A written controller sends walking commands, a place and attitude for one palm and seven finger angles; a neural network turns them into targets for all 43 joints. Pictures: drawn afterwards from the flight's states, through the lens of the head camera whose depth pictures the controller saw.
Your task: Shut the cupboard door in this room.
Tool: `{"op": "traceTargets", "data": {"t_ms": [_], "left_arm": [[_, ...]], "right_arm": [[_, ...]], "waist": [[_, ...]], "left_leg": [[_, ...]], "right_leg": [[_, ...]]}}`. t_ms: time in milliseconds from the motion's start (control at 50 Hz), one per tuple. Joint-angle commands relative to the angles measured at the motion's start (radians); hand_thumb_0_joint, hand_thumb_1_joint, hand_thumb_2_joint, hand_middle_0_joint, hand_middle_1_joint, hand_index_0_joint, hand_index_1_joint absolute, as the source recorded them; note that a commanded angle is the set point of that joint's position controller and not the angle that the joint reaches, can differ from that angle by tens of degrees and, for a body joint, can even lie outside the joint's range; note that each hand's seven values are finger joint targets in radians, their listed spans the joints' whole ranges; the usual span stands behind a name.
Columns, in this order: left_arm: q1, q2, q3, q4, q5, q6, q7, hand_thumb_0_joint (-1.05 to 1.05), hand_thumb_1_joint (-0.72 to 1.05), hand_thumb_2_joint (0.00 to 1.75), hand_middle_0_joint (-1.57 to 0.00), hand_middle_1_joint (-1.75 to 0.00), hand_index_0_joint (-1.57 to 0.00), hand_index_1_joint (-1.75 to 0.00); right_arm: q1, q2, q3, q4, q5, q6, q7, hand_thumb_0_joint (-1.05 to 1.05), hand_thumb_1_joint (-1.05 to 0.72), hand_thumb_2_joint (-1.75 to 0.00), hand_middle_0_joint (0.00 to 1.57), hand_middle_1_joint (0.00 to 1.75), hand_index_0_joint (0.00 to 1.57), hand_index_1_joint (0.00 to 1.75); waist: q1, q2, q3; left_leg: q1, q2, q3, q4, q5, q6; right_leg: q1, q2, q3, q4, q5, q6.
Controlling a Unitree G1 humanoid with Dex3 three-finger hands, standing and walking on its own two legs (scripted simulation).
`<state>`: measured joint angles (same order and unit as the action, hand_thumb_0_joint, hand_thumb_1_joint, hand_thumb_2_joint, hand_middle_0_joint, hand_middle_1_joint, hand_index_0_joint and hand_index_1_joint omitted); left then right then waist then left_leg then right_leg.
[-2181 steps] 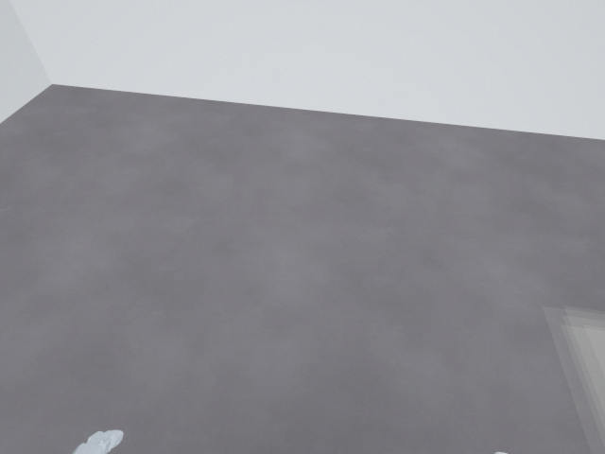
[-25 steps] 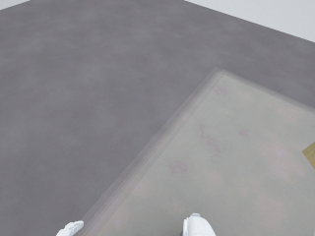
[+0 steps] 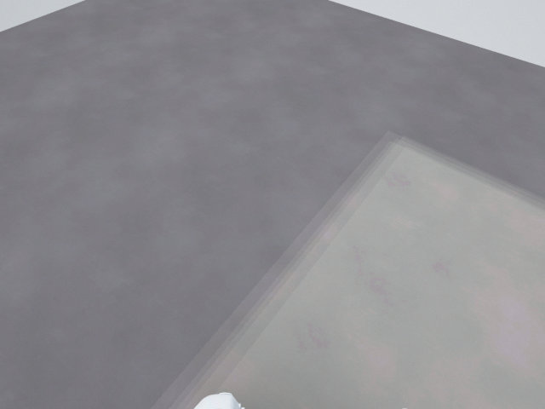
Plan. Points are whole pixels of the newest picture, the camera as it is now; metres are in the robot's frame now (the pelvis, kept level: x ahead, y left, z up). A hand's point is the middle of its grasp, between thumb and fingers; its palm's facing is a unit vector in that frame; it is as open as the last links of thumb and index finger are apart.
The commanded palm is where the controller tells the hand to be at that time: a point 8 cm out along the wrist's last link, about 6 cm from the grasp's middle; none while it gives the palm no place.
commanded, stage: turn to face it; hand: left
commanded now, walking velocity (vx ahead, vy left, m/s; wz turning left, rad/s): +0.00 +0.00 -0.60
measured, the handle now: out of the picture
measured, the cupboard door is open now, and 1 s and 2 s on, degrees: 47 47 47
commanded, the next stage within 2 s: none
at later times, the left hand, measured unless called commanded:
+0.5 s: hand (200, 339) +0.24 +0.16 -0.16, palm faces -0.28 -0.91 -0.30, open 7.4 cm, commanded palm none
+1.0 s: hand (225, 309) +0.31 +0.13 -0.17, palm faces -0.53 -0.82 -0.20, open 7.4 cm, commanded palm none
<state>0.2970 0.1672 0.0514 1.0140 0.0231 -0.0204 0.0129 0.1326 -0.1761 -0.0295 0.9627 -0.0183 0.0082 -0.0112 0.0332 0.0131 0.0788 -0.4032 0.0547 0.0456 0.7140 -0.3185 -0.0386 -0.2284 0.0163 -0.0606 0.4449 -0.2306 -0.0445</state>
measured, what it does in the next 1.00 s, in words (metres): walks ahead, turning right: left foot, then right foot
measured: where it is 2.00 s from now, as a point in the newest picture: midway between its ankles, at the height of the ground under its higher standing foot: outside the picture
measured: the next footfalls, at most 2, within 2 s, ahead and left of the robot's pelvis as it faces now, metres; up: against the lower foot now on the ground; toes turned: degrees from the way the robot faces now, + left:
left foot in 0.06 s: +0.09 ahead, +0.12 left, +0.00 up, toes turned +1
right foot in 0.48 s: +0.08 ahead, -0.14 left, +0.00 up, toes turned -23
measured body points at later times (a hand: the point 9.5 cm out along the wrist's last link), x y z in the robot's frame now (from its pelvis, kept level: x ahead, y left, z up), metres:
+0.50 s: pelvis +0.06 -0.02 -0.02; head +0.10 -0.04 +0.43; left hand +0.26 +0.21 -0.14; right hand +0.02 -0.29 -0.17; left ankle +0.05 +0.12 -0.73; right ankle +0.04 -0.13 -0.74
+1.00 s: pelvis +0.11 +0.00 +0.00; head +0.17 -0.01 +0.44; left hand +0.33 +0.17 -0.16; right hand +0.04 -0.25 -0.13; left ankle +0.17 +0.11 -0.74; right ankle +0.01 -0.09 -0.67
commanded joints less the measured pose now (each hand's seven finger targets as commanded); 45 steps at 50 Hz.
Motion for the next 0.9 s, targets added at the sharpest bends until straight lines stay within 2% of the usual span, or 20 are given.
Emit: {"op": "traceTargets", "data": {"t_ms": [0,20,40,60,80,180,300,380,420,440,460,480,520,600,720,780,800,820,840,880], "left_arm": [[-0.033,0.154,0.049,-0.083,-0.008,0.008,0.008,0.00,0.90,0.90,-0.20,-0.30,-0.20,-0.30],[-0.036,0.122,0.044,-0.094,-0.012,0.015,0.006,0.00,0.90,0.90,-0.20,-0.30,-0.20,-0.30],[-0.019,0.077,0.037,-0.106,-0.020,0.023,0.000,0.00,0.90,0.90,-0.20,-0.30,-0.20,-0.30],[-0.042,0.095,0.035,-0.119,-0.019,0.027,-0.002,0.00,0.90,0.90,-0.20,-0.30,-0.20,-0.30],[-0.048,0.102,0.042,-0.130,-0.012,0.034,-0.008,0.00,0.90,0.90,-0.20,-0.30,-0.20,-0.30],[-0.038,0.104,0.058,-0.115,-0.004,0.067,-0.031,0.00,0.90,0.90,-0.20,-0.30,-0.20,-0.30],[-0.138,0.084,0.047,-0.175,0.000,0.069,-0.041,0.00,0.90,0.90,-0.20,-0.30,-0.20,-0.30],[-0.128,0.107,0.048,-0.192,0.002,0.064,-0.044,0.00,0.90,0.90,-0.20,-0.30,-0.20,-0.30],[-0.011,0.163,0.059,-0.164,0.005,0.050,-0.041,0.00,0.90,0.90,-0.20,-0.30,-0.20,-0.30],[0.055,0.277,0.078,-0.151,0.016,0.035,-0.028,0.00,0.90,0.90,-0.20,-0.30,-0.20,-0.30],[0.100,0.345,0.088,-0.138,0.001,0.031,-0.013,0.00,0.90,0.90,-0.20,-0.30,-0.20,-0.30],[0.077,0.346,0.085,-0.145,-0.004,0.034,-0.002,0.00,0.90,0.90,-0.20,-0.30,-0.20,-0.30],[-0.070,0.288,0.071,-0.193,-0.001,0.044,0.007,0.00,0.90,0.90,-0.20,-0.30,-0.20,-0.30],[-0.136,0.261,0.057,-0.226,0.001,0.036,0.003,0.00,0.90,0.90,-0.20,-0.30,-0.20,-0.30],[-0.108,0.282,0.070,-0.215,0.006,0.043,-0.005,0.00,0.90,0.90,-0.20,-0.30,-0.20,-0.30],[-0.161,0.263,0.069,-0.224,-0.003,0.053,-0.006,0.00,0.90,0.90,-0.20,-0.30,-0.20,-0.30],[-0.169,0.226,0.062,-0.238,-0.012,0.059,-0.009,0.00,0.90,0.90,-0.20,-0.30,-0.20,-0.30],[-0.142,0.160,0.050,-0.254,-0.022,0.063,-0.018,0.00,0.90,0.90,-0.20,-0.30,-0.20,-0.30],[-0.173,0.168,0.046,-0.269,-0.013,0.063,-0.022,0.00,0.90,0.90,-0.20,-0.30,-0.20,-0.30],[-0.162,0.185,0.057,-0.253,0.001,0.066,-0.032,0.00,0.90,0.90,-0.20,-0.30,-0.20,-0.30]], "right_arm": [[0.136,-0.077,-0.021,-0.026,0.007,-0.016,-0.016,0.00,-0.90,-0.90,0.20,0.30,0.20,0.30],[0.164,-0.126,-0.028,-0.022,0.004,-0.026,-0.022,0.00,-0.90,-0.90,0.20,0.30,0.20,0.30],[0.182,-0.208,-0.042,-0.029,-0.007,-0.029,-0.029,0.00,-0.90,-0.90,0.20,0.30,0.20,0.30],[0.194,-0.229,-0.048,-0.036,-0.011,-0.020,-0.034,0.00,-0.90,-0.90,0.20,0.30,0.20,0.30],[0.163,-0.215,-0.040,-0.055,-0.015,-0.017,-0.040,0.00,-0.90,-0.90,0.20,0.30,0.20,0.30],[0.062,-0.164,-0.029,-0.096,-0.010,-0.016,-0.045,0.00,-0.90,-0.90,0.20,0.30,0.20,0.30],[0.115,-0.187,-0.054,-0.080,-0.014,-0.007,-0.033,0.00,-0.90,-0.90,0.20,0.30,0.20,0.30],[0.094,-0.222,-0.066,-0.092,-0.013,0.001,-0.023,0.00,-0.90,-0.90,0.20,0.30,0.20,0.30],[0.052,-0.226,-0.068,-0.113,-0.003,0.005,-0.014,0.00,-0.90,-0.90,0.20,0.30,0.20,0.30],[0.052,-0.162,-0.057,-0.145,0.009,0.006,-0.007,0.00,-0.90,-0.90,0.20,0.30,0.20,0.30],[0.002,-0.136,-0.045,-0.188,0.008,0.015,-0.007,0.00,-0.90,-0.90,0.20,0.30,0.20,0.30],[0.017,-0.154,-0.041,-0.180,0.011,0.028,-0.015,0.00,-0.90,-0.90,0.20,0.30,0.20,0.30],[-0.009,-0.153,-0.046,-0.171,0.006,0.029,-0.012,0.00,-0.90,-0.90,0.20,0.30,0.20,0.30],[0.061,-0.150,-0.040,-0.141,0.003,0.028,-0.002,0.00,-0.90,-0.90,0.20,0.30,0.20,0.30],[0.041,-0.139,-0.034,-0.162,0.012,0.014,-0.009,0.00,-0.90,-0.90,0.20,0.30,0.20,0.30],[0.134,-0.150,-0.035,-0.138,0.016,0.000,-0.016,0.00,-0.90,-0.90,0.20,0.30,0.20,0.30],[0.173,-0.193,-0.041,-0.127,0.012,-0.009,-0.021,0.00,-0.90,-0.90,0.20,0.30,0.20,0.30],[0.188,-0.293,-0.058,-0.132,-0.004,-0.018,-0.024,0.00,-0.90,-0.90,0.20,0.30,0.20,0.30],[0.200,-0.327,-0.064,-0.143,-0.010,-0.012,-0.028,0.00,-0.90,-0.90,0.20,0.30,0.20,0.30],[0.128,-0.261,-0.044,-0.166,-0.017,-0.016,-0.029,0.00,-0.90,-0.90,0.20,0.30,0.20,0.30]], "waist": [[-0.075,-0.139,-0.108],[-0.084,-0.034,-0.122],[-0.086,0.175,-0.125],[-0.102,0.225,-0.109],[-0.086,0.142,-0.068],[-0.032,0.137,-0.100],[-0.068,0.180,-0.098],[-0.045,0.190,-0.079],[0.028,0.088,-0.125],[0.058,-0.203,-0.175],[0.079,-0.301,-0.164],[0.057,-0.232,-0.159],[0.011,-0.232,-0.080],[-0.040,-0.156,-0.143],[-0.017,-0.165,-0.156],[-0.069,-0.172,-0.162],[-0.087,-0.068,-0.168],[-0.085,0.235,-0.178],[-0.099,0.287,-0.139],[-0.055,0.172,-0.096]], "left_leg": [[0.252,-0.011,-0.002,-0.223,0.129,-0.001],[0.366,0.080,-0.079,-0.302,0.224,0.029],[0.428,0.278,-0.278,-0.349,0.331,0.118],[0.376,0.397,-0.361,-0.410,0.361,0.206],[0.307,0.408,-0.334,-0.424,0.347,0.250],[0.329,0.285,-0.055,-0.364,0.592,0.189],[0.359,0.293,0.050,-0.312,0.608,0.174],[0.296,0.297,0.088,-0.237,0.539,0.133],[0.189,0.237,0.150,-0.034,0.416,0.063],[-0.022,0.110,0.207,0.211,0.088,-0.001],[-0.163,0.009,0.109,0.419,-0.355,-0.031],[-0.182,0.043,-0.020,0.506,-0.325,-0.020],[-0.235,0.065,-0.057,0.527,-0.192,-0.024],[-0.116,0.039,-0.027,0.368,-0.081,-0.047],[-0.035,-0.009,-0.011,0.083,-0.106,-0.045],[0.174,-0.026,-0.015,-0.201,0.066,-0.033],[0.308,0.042,-0.069,-0.332,0.117,-0.014],[0.398,0.288,-0.329,-0.428,0.195,0.076],[0.326,0.433,-0.426,-0.441,0.307,0.182],[0.233,0.372,-0.315,-0.429,0.388,0.202]], "right_leg": [[-0.066,-0.206,0.245,-0.025,0.355,-0.076],[-0.167,-0.124,0.201,0.044,0.162,-0.026],[-0.290,0.003,0.100,0.190,-0.157,0.034],[-0.304,0.012,0.052,0.416,-0.397,0.053],[-0.306,-0.023,0.082,0.539,-0.381,0.056],[-0.314,-0.060,0.048,0.664,-0.229,0.096],[-0.237,-0.055,-0.025,0.392,-0.176,0.094],[-0.119,-0.030,-0.058,0.236,-0.100,0.067],[0.089,-0.046,-0.023,0.043,0.125,0.036],[0.260,-0.259,0.283,-0.056,0.381,-0.051],[0.243,-0.429,0.501,-0.078,0.685,-0.175],[0.198,-0.439,0.478,-0.095,0.530,-0.220],[0.089,-0.339,0.436,-0.127,0.277,-0.174],[0.067,-0.237,0.275,-0.075,0.377,-0.125],[0.086,-0.228,0.365,-0.030,0.409,-0.140],[-0.039,-0.178,0.374,0.047,0.338,-0.070],[-0.155,-0.106,0.321,0.117,0.195,-0.017],[-0.322,0.040,0.181,0.315,-0.158,0.052],[-0.349,0.036,0.099,0.547,-0.408,0.075],[-0.334,-0.017,0.115,0.714,-0.321,0.088]]}}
